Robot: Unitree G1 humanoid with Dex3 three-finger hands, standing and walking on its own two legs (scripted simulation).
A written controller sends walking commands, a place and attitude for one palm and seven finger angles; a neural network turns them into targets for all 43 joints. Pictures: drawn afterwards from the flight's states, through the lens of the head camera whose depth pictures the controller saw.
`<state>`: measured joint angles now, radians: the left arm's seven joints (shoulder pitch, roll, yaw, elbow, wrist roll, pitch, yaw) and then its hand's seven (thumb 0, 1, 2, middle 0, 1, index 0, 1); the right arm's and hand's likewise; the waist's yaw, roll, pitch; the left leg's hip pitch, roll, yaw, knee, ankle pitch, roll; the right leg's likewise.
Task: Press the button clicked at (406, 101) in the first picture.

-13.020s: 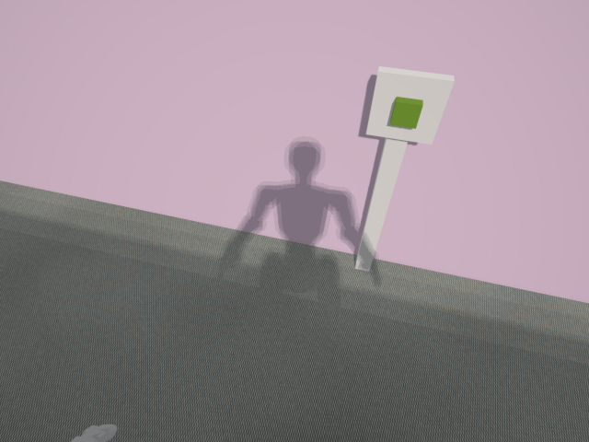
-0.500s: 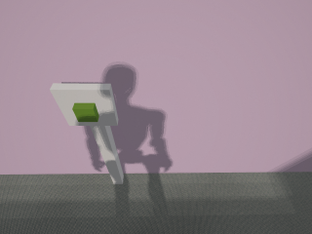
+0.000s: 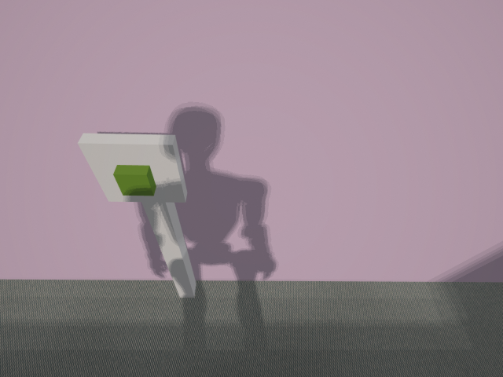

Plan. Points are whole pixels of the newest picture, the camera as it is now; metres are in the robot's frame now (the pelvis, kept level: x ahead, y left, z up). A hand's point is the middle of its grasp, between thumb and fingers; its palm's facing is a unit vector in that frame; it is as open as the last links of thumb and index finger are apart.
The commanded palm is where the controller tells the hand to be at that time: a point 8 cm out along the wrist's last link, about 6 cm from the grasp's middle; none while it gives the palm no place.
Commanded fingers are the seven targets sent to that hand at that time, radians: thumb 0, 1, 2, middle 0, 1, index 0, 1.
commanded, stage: look again from close up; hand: left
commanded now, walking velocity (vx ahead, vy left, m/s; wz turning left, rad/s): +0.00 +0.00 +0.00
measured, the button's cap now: (136, 179) +0.48 +0.28 -0.01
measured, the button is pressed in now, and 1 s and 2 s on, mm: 0 0 0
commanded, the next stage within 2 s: come to a stop and stand still in 0.32 s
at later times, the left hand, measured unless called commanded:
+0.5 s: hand out of the picture -0.02 +0.16 -0.18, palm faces +0.04 -0.98 -0.18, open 7.4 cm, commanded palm none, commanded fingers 0.00 0.90 0.90 -0.20 -0.30 -0.20 -0.30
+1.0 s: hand out of the picture -0.07 +0.21 -0.18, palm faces +0.05 -0.98 -0.19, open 7.4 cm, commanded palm none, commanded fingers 0.00 0.90 0.90 -0.20 -0.30 -0.20 -0.30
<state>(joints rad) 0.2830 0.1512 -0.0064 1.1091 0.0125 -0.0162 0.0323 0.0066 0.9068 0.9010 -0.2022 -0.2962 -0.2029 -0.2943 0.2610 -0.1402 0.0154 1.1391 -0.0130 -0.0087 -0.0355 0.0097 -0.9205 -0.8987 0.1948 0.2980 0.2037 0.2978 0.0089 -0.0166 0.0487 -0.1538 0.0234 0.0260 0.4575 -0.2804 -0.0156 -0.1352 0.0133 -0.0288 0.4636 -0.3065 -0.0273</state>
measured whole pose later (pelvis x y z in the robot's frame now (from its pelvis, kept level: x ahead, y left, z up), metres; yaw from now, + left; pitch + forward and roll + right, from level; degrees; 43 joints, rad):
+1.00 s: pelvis -0.06 +0.03 +0.00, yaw +2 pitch -3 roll +0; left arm 0.35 0.19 0.00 1.05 0.02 0.00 0.03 0.01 0.91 0.90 -0.20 -0.30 -0.20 -0.29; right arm 0.31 -0.16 0.01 1.03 -0.02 0.01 -0.01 0.01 -0.92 -0.90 0.20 0.30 0.20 0.30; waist 0.01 -0.02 0.00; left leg -0.25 -0.02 0.02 0.50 -0.21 0.04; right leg -0.22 -0.04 -0.04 0.49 -0.24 0.01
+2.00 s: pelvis -0.06 +0.02 +0.00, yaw +2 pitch -2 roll +0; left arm 0.34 0.14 0.00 1.09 0.02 -0.02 0.03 0.01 0.91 0.90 -0.20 -0.30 -0.20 -0.29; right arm 0.30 -0.13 0.01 1.10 -0.01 -0.01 -0.02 0.01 -0.92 -0.90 0.19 0.30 0.20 0.30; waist 0.01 -0.02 0.03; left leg -0.24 -0.01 0.01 0.46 -0.19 0.02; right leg -0.20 -0.02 -0.04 0.45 -0.22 0.01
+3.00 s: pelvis -0.05 +0.01 -0.09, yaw +2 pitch +16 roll -2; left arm 0.55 0.21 0.17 -0.11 -0.28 -0.44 -0.23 0.02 0.90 0.90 -1.25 -1.44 -1.25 -1.44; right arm 0.26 -0.23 -0.04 0.56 0.03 -0.16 -0.06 0.02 -0.91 -0.90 0.20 0.30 0.21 0.30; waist -0.01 0.03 -0.15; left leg -0.94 0.02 -0.04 1.19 -0.52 0.00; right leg -0.88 0.00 -0.08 1.15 -0.55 -0.02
